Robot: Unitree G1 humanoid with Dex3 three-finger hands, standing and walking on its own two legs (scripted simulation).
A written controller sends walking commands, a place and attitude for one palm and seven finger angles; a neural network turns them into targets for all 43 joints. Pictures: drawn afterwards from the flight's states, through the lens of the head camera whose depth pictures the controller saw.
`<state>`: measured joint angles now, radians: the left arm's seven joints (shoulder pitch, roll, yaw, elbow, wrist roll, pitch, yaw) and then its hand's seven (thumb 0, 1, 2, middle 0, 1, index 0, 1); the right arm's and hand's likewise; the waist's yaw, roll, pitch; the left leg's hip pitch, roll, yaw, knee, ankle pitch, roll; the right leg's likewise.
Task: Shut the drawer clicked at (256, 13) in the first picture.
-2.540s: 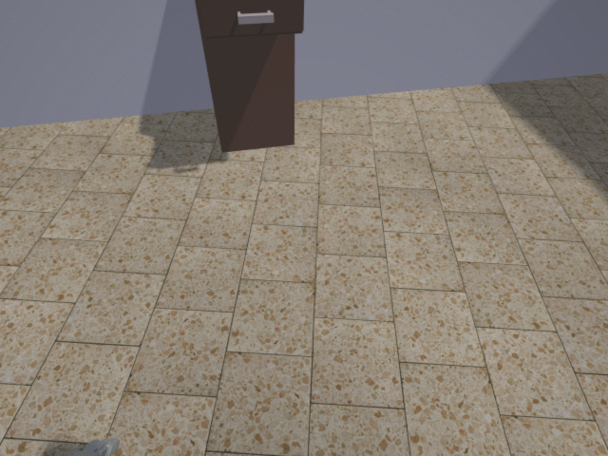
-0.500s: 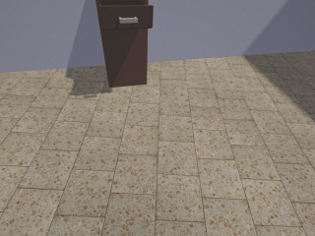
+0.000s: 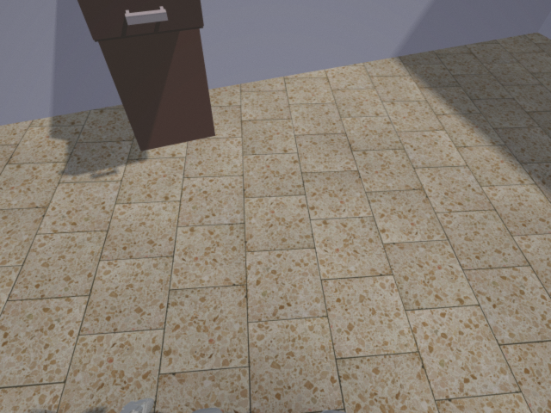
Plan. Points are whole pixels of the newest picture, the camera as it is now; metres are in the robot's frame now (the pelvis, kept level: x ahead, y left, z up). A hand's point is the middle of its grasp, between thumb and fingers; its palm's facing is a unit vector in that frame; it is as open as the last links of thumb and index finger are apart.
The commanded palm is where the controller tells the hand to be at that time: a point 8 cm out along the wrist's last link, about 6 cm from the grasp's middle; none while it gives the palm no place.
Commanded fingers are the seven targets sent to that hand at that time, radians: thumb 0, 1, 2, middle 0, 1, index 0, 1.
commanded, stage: walk to a spot facing it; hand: left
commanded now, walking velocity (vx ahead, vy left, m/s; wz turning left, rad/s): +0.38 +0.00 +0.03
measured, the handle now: (145, 14) +1.18 +0.42 +0.03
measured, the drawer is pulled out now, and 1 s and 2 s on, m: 0.29 0.29 0.29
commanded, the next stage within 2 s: turn to face it in 1.20 s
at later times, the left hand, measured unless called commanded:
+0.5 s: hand (143, 376) +0.20 +0.23 -0.16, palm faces +0.07 -0.99 -0.13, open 7.4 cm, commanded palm none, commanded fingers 0.00 0.90 0.90 -0.20 -0.30 -0.20 -0.30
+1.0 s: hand (204, 216) +0.54 +0.17 -0.15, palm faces +0.03 -0.97 -0.22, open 7.2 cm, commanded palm none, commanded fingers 0.00 0.90 0.90 -0.20 -0.30 -0.20 -0.30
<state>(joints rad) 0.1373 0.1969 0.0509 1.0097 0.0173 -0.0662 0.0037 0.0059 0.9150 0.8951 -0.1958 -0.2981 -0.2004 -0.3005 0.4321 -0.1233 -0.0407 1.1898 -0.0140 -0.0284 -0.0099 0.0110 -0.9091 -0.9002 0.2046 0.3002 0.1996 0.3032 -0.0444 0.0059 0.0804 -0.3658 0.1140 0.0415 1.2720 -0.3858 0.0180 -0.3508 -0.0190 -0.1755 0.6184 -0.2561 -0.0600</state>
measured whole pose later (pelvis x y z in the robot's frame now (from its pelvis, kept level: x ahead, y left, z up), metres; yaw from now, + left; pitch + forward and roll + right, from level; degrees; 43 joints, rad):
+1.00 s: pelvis +0.46 -0.01 +0.01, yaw +0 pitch -1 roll -1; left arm 0.20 0.17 0.06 1.04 0.02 -0.07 0.02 -0.01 0.95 0.89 -0.20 -0.30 -0.21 -0.30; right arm 0.33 -0.14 -0.06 1.11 -0.02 -0.02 0.00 0.01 -0.91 -0.90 0.20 0.30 0.20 0.30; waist -0.04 0.03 0.02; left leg -0.51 0.15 0.05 1.17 -0.29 -0.01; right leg -0.24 -0.03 -0.20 0.49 -0.24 -0.05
